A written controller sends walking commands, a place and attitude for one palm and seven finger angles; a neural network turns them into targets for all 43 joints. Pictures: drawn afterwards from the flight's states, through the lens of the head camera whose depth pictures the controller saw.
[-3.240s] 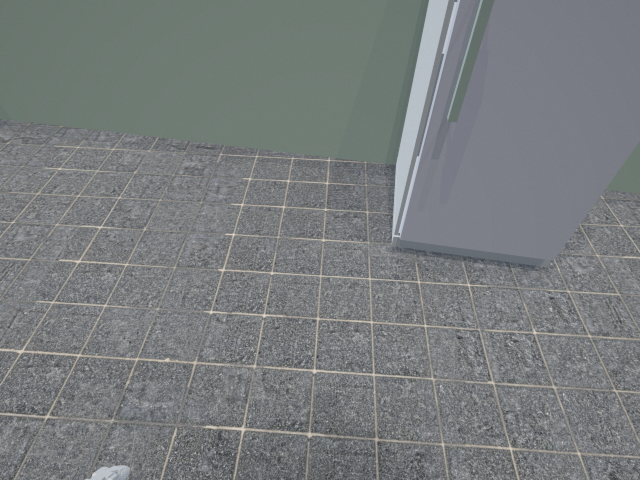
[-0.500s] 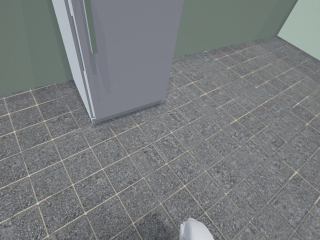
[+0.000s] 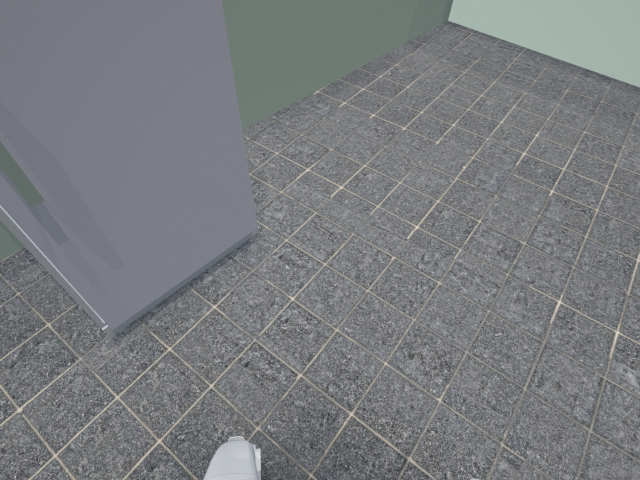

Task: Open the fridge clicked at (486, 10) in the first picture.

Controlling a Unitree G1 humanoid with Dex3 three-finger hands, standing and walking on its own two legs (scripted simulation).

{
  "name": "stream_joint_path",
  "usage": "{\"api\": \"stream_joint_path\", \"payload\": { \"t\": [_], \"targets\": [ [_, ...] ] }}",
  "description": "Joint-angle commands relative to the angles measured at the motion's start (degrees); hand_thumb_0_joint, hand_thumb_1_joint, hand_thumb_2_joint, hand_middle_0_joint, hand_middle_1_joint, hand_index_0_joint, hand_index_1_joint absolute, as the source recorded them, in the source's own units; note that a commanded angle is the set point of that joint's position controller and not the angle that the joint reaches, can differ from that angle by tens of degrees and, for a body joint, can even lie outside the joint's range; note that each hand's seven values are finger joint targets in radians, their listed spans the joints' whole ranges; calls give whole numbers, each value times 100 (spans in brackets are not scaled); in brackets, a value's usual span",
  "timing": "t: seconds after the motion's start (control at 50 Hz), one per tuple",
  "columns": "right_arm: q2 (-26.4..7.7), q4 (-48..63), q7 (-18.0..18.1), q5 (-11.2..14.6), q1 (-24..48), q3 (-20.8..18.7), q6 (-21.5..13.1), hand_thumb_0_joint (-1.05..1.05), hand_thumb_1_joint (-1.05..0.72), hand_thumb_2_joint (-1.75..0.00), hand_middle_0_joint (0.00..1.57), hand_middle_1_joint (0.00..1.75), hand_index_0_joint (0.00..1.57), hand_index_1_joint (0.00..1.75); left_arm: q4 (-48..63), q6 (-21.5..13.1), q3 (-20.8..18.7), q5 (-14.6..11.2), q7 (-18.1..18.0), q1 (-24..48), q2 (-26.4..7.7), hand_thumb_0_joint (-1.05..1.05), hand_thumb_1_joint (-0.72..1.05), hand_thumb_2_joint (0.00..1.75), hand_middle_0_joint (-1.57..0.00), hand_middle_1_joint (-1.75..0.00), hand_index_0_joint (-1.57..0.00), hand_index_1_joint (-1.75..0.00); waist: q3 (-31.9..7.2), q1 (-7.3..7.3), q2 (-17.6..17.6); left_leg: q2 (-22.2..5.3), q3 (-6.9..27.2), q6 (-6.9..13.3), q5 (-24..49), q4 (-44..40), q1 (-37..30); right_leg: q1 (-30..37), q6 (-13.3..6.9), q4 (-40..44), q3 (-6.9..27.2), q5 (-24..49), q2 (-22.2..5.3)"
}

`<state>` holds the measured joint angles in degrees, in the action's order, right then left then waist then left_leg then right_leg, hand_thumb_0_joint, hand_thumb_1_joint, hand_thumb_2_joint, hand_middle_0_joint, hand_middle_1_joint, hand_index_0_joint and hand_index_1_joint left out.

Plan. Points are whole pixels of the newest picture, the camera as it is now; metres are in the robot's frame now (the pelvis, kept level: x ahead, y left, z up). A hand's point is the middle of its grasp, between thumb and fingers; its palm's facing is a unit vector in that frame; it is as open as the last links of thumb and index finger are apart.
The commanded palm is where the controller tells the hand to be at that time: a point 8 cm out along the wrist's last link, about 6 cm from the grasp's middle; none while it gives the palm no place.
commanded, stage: walk to a spot facing it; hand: left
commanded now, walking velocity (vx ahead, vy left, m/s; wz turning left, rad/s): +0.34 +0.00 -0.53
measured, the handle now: out of the picture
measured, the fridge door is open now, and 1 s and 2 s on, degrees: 0 0 0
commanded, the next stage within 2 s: none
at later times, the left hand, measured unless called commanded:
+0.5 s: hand (193, 356) +0.33 +0.23 -0.17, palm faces -0.25 -0.95 -0.18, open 7.4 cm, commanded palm none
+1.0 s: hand (255, 296) +0.45 +0.14 -0.16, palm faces -0.51 -0.83 -0.23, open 7.4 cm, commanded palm none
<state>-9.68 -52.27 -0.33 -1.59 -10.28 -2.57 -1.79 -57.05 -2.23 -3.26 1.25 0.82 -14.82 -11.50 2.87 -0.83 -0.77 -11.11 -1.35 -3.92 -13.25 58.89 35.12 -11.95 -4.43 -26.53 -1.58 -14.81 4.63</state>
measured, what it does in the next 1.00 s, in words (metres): walks ahead, turning right: left foot, then right foot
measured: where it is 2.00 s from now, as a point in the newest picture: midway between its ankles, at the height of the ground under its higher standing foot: (300, 456)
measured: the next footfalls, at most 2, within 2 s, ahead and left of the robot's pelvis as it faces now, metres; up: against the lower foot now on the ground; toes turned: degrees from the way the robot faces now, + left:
left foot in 0.16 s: +0.20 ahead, +0.17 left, +0.00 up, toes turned +3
right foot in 0.64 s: +0.30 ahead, -0.10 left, +0.00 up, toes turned -30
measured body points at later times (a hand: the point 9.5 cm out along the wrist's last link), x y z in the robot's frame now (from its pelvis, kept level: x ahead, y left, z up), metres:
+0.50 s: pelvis +0.18 +0.06 +0.00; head +0.22 +0.08 +0.45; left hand +0.34 +0.28 -0.15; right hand +0.13 -0.19 -0.13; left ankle +0.16 +0.17 -0.74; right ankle +0.22 -0.09 -0.67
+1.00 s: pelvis +0.26 +0.03 +0.00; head +0.28 +0.01 +0.44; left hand +0.47 +0.19 -0.14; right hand +0.22 -0.23 -0.14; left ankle +0.35 +0.16 -0.70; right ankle +0.26 -0.08 -0.74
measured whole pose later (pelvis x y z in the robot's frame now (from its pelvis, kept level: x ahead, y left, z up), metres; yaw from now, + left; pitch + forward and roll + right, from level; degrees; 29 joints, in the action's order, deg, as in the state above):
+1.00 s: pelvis +0.26 +0.03 +0.00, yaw -34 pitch +0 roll +0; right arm -11.5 -50.5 0.4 -1.1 -7.2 -2.4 2.5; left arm -51.2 2.0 -3.2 1.2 0.3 -9.3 -11.1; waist 3.9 0.8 -0.5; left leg -5.4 -1.8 -4.7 -22.8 51.5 25.6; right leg -21.2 -2.4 -29.9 2.6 -9.1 3.1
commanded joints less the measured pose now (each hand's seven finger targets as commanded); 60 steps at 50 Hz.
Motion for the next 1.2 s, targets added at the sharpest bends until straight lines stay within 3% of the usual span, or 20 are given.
{"api": "stream_joint_path", "payload": {
  "t": [0.0, 0.06, 0.12, 0.16, 0.24, 0.3, 0.42, 0.52, 0.58, 0.6, 0.62, 0.64, 0.7, 0.76, 0.98, 1.04, 1.06, 1.08, 1.1, 1.18],
  "targets": [
    [-392, 329, -44, 11, 22, -83, -83, 0, -90, -90, 20, 30, 20, 30, 356, -161, -222, 12, -47, -232, -919, 0, 90, 90, -20, -30, -20, -30, -19, 172, 934, 320, -294, -65, 216, -1270, -546, -380, -562, 952, 1169, 1093, -1283],
    [-460, 480, -31, 35, 382, -106, -169, 0, -90, -90, 20, 30, 20, 30, 380, -104, -277, 18, -63, -438, -1032, 0, 90, 90, -20, -30, -20, -30, -162, 352, 866, 590, -419, 6, -138, -2024, -984, -11, -565, 618, 1570, 1358, -1440],
    [-900, 211, 92, 16, -477, -218, -263, 0, -90, -90, 20, 30, 20, 30, 482, -61, -293, -49, -60, -256, -937, 0, 90, 90, -20, -30, -20, -30, -709, -142, 408, 513, -326, 154, 293, -3371, -3274, -727, -175, -755, 1336, 1693, -1028],
    [-1887, -52, 130, -58, -1792, -411, -246, 0, -90, -90, 20, 30, 20, 30, 661, -113, -191, -90, 12, -348, -424, 0, 90, 90, -20, -30, -20, -30, -1610, -570, -1849, -2192, 2440, 1087, 552, -3979, -5175, -2769, 378, -4007, 201, -1941, -190],
    [-878, 87, 156, 16, -590, -106, -252, 0, -90, -90, 20, 30, 20, 30, 580, 20, -263, 21, 123, 93, -504, 0, 90, 90, -20, -30, -20, -30, -133, -89, -556, -1455, 595, 914, 1971, -4156, -3128, -2735, 563, -4844, 164, -845, -998],
    [-803, -20, 200, 14, -579, -95, -238, 0, -90, -90, 20, 30, 20, 30, 524, 261, -241, 15, 132, -155, -245, 0, 90, 90, -20, -30, -20, -30, -155, 133, -900, -1041, -638, 739, 3032, -4017, -2869, -2415, 656, -4538, -39, -434, -983],
    [-847, -85, 203, 6, -654, -165, -129, 0, -90, -90, 20, 30, 20, 30, 733, 442, -209, 34, 171, 409, -116, 0, 90, 90, -20, -30, -20, -30, 76, 54, -1093, -859, -1469, 783, 3002, -3998, -2905, -2299, 733, -2927, -462, 254, -984],
    [-1110, -124, 171, -15, -757, -301, -11, 0, -90, -90, 20, 30, 20, 30, 896, 372, -201, 38, 137, 765, -235, 0, 90, 90, -20, -30, -20, -30, -4, -42, -1109, -1089, -1607, 785, 3545, -3335, -3418, -1760, 547, -1628, -662, 19, -762],
    [-1292, 0, 131, 30, -664, -346, 47, 0, -90, -90, 20, 30, 20, 30, 692, 231, -296, 60, 78, -174, -634, 0, 90, 90, -20, -30, -20, -30, -632, 522, -578, -972, -1743, 447, 3984, -1413, -3015, 49, 321, -545, -751, 571, -475],
    [-1099, 118, 61, 107, -780, -292, 78, 0, -90, -90, 20, 30, 20, 30, 545, 122, -410, 88, 20, -774, -1241, 0, 90, 90, -20, -30, -20, -30, -1290, 784, 733, -519, -1783, 128, 1616, 202, -1635, 1709, -61, -310, 506, 2594, -1448],
    [-700, 342, 81, 123, -865, -198, 81, 0, -90, -90, 20, 30, 20, 30, 476, 87, -521, -17, -59, -1104, -1835, 0, 90, 90, -20, -30, -20, -30, -1889, 727, 1892, 559, -1226, -200, -2426, 2033, -141, 2535, -843, -232, 2800, 5756, -2912],
    [-875, 440, 188, 172, -612, -189, 162, 0, -90, -90, 20, 30, 20, 30, 512, 151, -507, -129, -157, -1041, -1829, 0, 90, 90, -20, -30, -20, -30, -1952, 749, 1279, 373, -142, -65, -2464, 2263, -242, 2111, -1108, 6, 2558, 5587, -3046],
    [-837, 313, 163, 67, -403, -175, 296, 0, -90, -90, 20, 30, 20, 30, 887, 267, -338, -113, -217, 351, -1241, 0, 90, 90, -20, -30, -20, -30, -878, 222, 890, 57, 3, -107, -1296, 1735, -329, 470, -626, 506, 1681, 2719, -2185],
    [-757, 124, 149, 20, -722, -163, 424, 0, -90, -90, 20, 30, 20, 30, 985, 249, -267, -48, -217, 825, -1089, 0, 90, 90, -20, -30, -20, -30, -593, -108, 689, 194, -68, -137, -883, 1016, -831, -548, -416, 757, 1171, 1863, -1755],
    [-666, 506, 156, 105, 9, -163, 306, 0, -90, -90, 20, 30, 20, 30, 1005, 358, -357, 26, -127, 473, -1219, 0, 90, 90, -20, -30, -20, -30, -686, 209, 1171, 848, -103, -17, -1165, -1447, -1366, -423, -511, 648, 2211, 1133, -1493],
    [-715, 409, 214, 142, -426, -184, 248, 0, -90, -90, 20, 30, 20, 30, 1063, 423, -360, -11, -128, 636, -1174, 0, 90, 90, -20, -30, -20, -30, -807, -25, 1085, 964, -129, 86, -591, -2830, -2325, -765, -193, 303, 2315, 1212, -1297],
    [-894, 348, 253, 131, -770, -214, 184, 0, -90, -90, 20, 30, 20, 30, 1155, 441, -326, -53, -121, 750, -1026, 0, 90, 90, -20, -30, -20, -30, -959, -211, 630, 642, 120, 207, -323, -3644, -3127, -1285, 79, -150, 2036, 802, -977],
    [-1426, 397, 259, 56, -742, -296, 136, 0, -90, -90, 20, 30, 20, 30, 1277, 456, -263, -118, -70, 657, -638, 0, 90, 90, -20, -30, -20, -30, -870, -198, -1075, -779, 1631, 583, -610, -4542, -3571, -2324, 462, -1379, 1185, -550, -138],
    [-1709, 545, 239, 35, -410, -342, 181, 0, -90, -90, 20, 30, 20, 30, 1319, 462, -285, -28, -38, 723, -687, 0, 90, 90, -20, -30, -20, -30, -405, -115, -1619, -1772, 2253, 981, -222, -4740, -2872, -2668, 698, -2763, 477, -1700, -108],
    [-1052, 799, 279, 14, 531, -149, 120, 0, -90, -90, 20, 30, 20, 30, 886, 556, -445, 61, 91, 160, -871, 0, 90, 90, -20, -30, -20, -30, -131, 334, -771, -737, 420, 903, 723, -4350, -2206, -2279, 853, -4530, 471, -667, -458]
  ]
}}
